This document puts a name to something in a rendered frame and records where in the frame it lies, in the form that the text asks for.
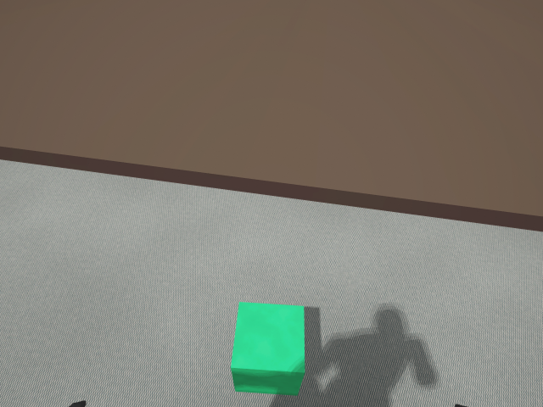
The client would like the carton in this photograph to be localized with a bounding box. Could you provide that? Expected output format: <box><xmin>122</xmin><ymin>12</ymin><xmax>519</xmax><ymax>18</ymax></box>
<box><xmin>231</xmin><ymin>302</ymin><xmax>305</xmax><ymax>396</ymax></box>

